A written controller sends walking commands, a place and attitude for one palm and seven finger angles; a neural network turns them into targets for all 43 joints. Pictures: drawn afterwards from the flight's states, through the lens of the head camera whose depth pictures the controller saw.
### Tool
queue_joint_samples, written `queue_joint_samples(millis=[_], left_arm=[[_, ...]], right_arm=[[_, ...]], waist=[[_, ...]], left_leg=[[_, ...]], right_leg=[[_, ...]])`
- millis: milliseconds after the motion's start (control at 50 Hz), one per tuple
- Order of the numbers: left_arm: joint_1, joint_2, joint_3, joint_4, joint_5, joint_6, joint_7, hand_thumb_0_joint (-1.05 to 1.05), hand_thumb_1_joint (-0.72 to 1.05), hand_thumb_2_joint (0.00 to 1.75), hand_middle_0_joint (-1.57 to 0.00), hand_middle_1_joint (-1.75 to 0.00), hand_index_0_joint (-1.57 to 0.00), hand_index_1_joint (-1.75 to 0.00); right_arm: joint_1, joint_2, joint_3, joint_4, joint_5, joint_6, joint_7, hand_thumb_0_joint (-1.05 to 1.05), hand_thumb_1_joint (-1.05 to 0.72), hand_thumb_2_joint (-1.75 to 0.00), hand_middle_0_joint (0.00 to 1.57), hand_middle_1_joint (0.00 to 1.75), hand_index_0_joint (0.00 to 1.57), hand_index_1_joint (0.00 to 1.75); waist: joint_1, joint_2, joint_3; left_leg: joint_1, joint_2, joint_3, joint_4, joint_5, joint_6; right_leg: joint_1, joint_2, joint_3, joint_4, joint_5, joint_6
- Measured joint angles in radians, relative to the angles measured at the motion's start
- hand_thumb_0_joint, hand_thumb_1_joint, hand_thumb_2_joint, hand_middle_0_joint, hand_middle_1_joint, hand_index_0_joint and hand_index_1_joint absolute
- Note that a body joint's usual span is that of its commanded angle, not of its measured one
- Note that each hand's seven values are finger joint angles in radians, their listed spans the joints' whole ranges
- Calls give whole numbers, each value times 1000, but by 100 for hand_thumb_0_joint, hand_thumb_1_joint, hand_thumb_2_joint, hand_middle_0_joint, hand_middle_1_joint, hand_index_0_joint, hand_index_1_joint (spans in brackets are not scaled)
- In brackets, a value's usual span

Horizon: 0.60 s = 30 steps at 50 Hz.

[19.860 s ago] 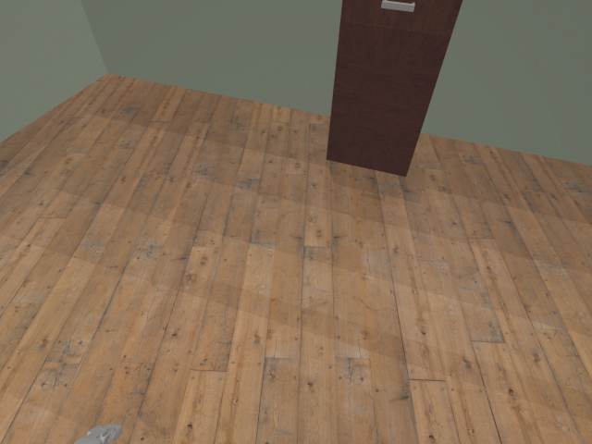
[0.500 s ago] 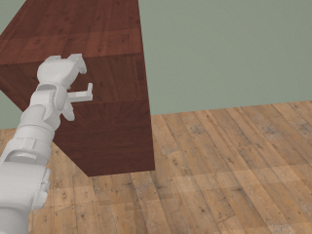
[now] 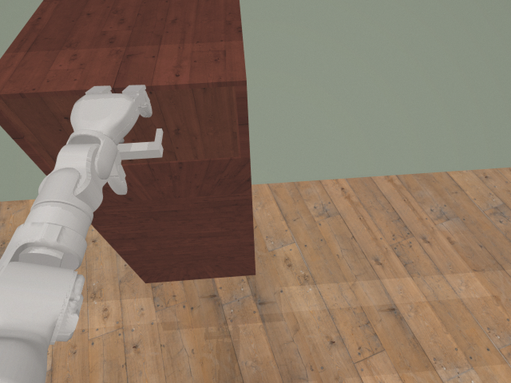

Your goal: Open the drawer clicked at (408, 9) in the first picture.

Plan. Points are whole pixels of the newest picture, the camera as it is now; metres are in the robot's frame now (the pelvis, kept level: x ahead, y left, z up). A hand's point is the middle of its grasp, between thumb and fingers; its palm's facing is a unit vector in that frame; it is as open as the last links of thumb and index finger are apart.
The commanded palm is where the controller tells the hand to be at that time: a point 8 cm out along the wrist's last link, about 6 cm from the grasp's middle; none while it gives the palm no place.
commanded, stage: re-aim the fingers above the handle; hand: left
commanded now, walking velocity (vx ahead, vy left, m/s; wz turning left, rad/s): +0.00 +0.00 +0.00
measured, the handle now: (129, 143) +0.52 +0.24 +0.05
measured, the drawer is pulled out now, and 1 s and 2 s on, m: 0.00 0.00 0.00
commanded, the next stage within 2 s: lower the fingers behind the handle in 1.12 s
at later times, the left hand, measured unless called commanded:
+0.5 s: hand (116, 139) +0.47 +0.23 +0.11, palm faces -0.02 +0.01 -1.00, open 13.7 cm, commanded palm +0.45 +0.24 +0.17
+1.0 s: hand (126, 135) +0.48 +0.21 +0.11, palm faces -0.01 +0.01 -1.00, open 13.5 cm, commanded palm +0.45 +0.24 +0.17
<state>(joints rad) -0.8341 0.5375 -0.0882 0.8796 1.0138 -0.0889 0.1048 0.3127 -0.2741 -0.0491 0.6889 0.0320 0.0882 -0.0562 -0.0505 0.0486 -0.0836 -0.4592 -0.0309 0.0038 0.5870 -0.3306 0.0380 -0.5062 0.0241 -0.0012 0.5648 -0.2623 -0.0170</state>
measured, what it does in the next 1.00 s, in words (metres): stands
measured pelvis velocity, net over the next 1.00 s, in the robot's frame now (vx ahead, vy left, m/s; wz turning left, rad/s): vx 0.00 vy -0.02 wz -0.02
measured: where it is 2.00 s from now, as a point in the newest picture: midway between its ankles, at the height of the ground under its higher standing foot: outside the picture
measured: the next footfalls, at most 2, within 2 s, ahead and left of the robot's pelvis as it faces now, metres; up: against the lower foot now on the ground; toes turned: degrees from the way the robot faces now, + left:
none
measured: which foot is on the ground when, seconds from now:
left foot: down 0.00-1.00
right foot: down 0.00-1.00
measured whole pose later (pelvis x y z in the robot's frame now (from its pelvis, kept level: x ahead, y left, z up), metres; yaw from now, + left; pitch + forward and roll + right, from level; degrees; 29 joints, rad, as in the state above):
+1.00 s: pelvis +0.00 -0.02 +0.00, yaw -1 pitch +12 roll +0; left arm -0.83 0.54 -0.03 0.93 1.04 -0.04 0.12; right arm 0.28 -0.27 -0.02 0.67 0.04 0.10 -0.06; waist -0.06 0.06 -0.09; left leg -0.44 -0.01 0.02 0.56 -0.33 0.02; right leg -0.50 0.04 0.01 0.57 -0.26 -0.04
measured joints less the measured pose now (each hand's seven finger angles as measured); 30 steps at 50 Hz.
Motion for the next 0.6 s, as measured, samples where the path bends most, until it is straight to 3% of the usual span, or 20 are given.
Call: queue_joint_samples(millis=[140,340,600], left_arm=[[-27,-34,6,40,16,26,50,0,-49,30,-40,-126,-36,-123],[-26,-27,39,70,34,72,33,0,-49,30,-38,-122,-36,-124],[14,5,24,17,11,36,-1,0,-49,30,-33,-120,-33,-121]], right_arm=[[-15,10,14,10,-3,4,11,1,-91,-90,20,30,20,30],[-24,27,29,-14,-4,15,13,1,-91,-90,20,30,20,30],[8,-3,7,-6,1,11,-1,1,-91,-90,20,30,20,30]], waist=[[3,4,-12],[-11,13,-14],[-2,6,0]], left_leg=[[-11,-6,4,9,-6,5],[1,0,19,-3,3,2],[11,7,6,-9,6,-9]], right_leg=[[-13,-6,4,14,-8,5],[-12,1,18,11,2,2],[2,8,5,4,3,-9]])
